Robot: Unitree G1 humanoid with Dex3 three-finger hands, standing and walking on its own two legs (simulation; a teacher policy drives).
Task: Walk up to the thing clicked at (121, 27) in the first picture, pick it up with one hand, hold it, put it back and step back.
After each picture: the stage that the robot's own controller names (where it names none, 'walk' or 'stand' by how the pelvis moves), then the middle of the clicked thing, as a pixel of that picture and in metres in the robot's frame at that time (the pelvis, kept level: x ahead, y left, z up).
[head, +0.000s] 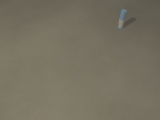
stand; (122, 19) +1.70 -0.53 -0.65
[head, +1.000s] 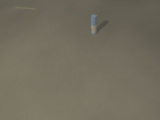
walk; (93, 24) +1.64 -0.05 -0.63
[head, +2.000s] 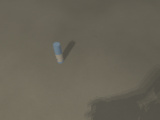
walk; (58, 53) +1.10 +0.29 -0.65
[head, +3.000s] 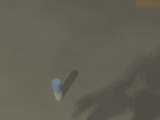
walk; (57, 90) +0.67 +0.21 -0.63
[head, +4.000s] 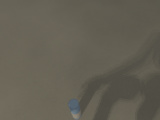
walk; (75, 109) +0.44 +0.11 -0.62
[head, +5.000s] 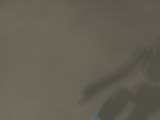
stand; out of the picture +0.39 -0.08 -0.65
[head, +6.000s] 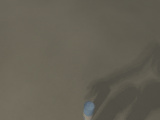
stand; (88, 112) +0.44 -0.03 -0.64
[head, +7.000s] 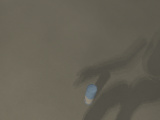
walk; (90, 95) +0.50 -0.09 -0.62
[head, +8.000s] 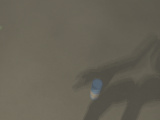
stand; (95, 90) +0.51 -0.09 -0.61
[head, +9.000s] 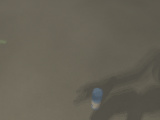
walk; (96, 99) +0.52 -0.08 -0.61
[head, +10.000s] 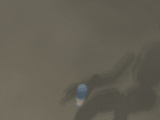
stand; (81, 96) +0.56 -0.03 -0.61
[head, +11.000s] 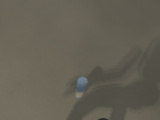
walk; (80, 88) +0.54 -0.05 -0.60
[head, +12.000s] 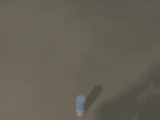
stand; (80, 106) +0.56 +0.02 -0.65
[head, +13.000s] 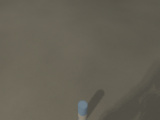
stand; (82, 112) +0.53 +0.01 -0.65
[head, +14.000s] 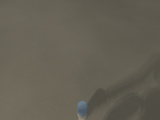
stand; (82, 112) +0.50 +0.01 -0.66
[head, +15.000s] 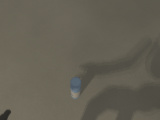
go down; (75, 88) +0.53 +0.02 -0.58
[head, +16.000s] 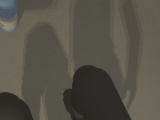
go down; (6, 11) +0.61 +0.10 -0.23
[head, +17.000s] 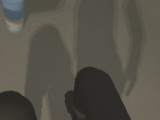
approach; (13, 13) +0.60 +0.09 -0.25
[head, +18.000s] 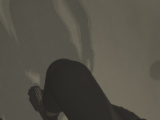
go down; out of the picture +0.60 +0.15 -0.21
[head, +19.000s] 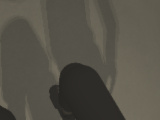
go down; out of the picture +0.60 +0.13 -0.23
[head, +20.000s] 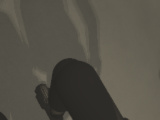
close in; out of the picture +0.60 +0.15 -0.21
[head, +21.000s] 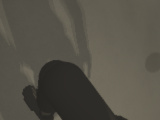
approach; out of the picture +0.59 +0.16 -0.23
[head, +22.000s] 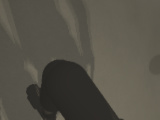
approach; out of the picture +0.59 +0.15 -0.23
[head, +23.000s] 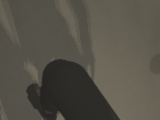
approach; out of the picture +0.59 +0.15 -0.23
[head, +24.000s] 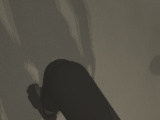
approach; out of the picture +0.59 +0.15 -0.23
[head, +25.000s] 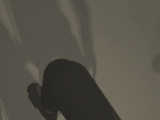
close; out of the picture +0.60 +0.15 -0.23
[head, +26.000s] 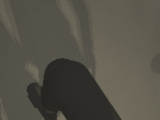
close; out of the picture +0.60 +0.15 -0.22
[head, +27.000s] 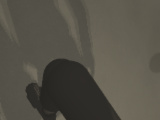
close; out of the picture +0.60 +0.15 -0.22
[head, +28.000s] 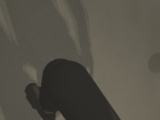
close; out of the picture +0.60 +0.15 -0.22
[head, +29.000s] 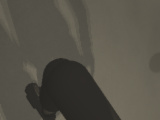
close; out of the picture +0.60 +0.16 -0.22
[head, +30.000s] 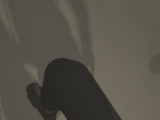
close; out of the picture +0.59 +0.15 -0.22
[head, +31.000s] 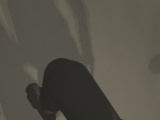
close; out of the picture +0.59 +0.15 -0.22
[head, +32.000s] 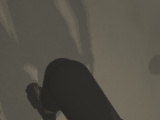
approach; out of the picture +0.59 +0.15 -0.22
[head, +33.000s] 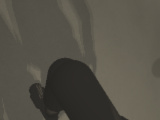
close in; out of the picture +0.59 +0.15 -0.22
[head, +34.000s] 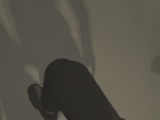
approach; out of the picture +0.59 +0.15 -0.22
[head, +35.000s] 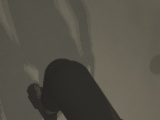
approach; out of the picture +0.59 +0.15 -0.22
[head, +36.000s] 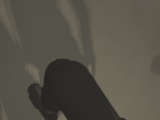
approach; out of the picture +0.59 +0.15 -0.23
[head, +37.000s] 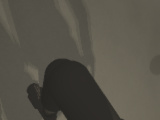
approach; out of the picture +0.60 +0.15 -0.22
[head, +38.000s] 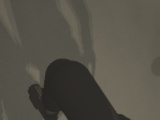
approach; out of the picture +0.59 +0.15 -0.22
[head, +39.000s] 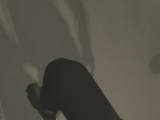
close; out of the picture +0.60 +0.15 -0.22
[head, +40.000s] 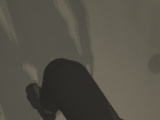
close; out of the picture +0.61 +0.16 -0.22
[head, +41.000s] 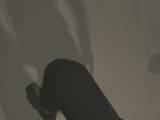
close; out of the picture +0.60 +0.16 -0.22
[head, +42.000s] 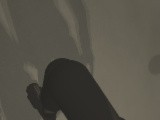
close; out of the picture +0.60 +0.15 -0.22
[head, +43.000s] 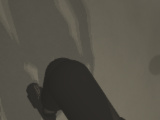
close; out of the picture +0.60 +0.15 -0.22
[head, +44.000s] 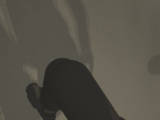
close in; out of the picture +0.59 +0.15 -0.22
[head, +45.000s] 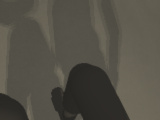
stand; out of the picture +0.61 +0.16 -0.23
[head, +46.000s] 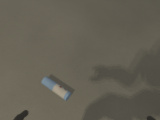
stand; (56, 88) +0.64 +0.15 -0.65
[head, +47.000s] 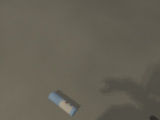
stand; (62, 103) +0.62 +0.14 -0.68
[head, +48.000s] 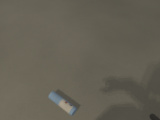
stand; (62, 103) +0.61 +0.14 -0.68
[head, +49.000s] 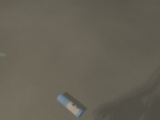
stand; (69, 105) +0.62 +0.14 -0.74
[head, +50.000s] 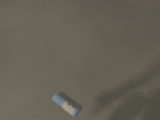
stand; (65, 104) +0.60 +0.18 -0.75
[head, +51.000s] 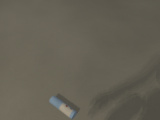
walk; (62, 107) +0.60 +0.19 -0.75
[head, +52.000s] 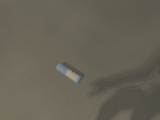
walk; (68, 73) +0.78 +0.15 -0.73
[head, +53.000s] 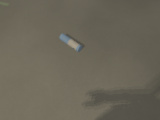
walk; (70, 42) +1.10 +0.09 -0.72
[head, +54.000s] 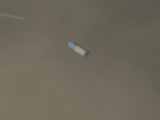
stand; (77, 49) +1.26 +0.07 -0.73
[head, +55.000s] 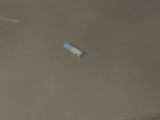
stand; (73, 49) +1.27 +0.10 -0.75
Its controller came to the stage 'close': yes
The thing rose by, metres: 0.00
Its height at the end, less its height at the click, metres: -0.09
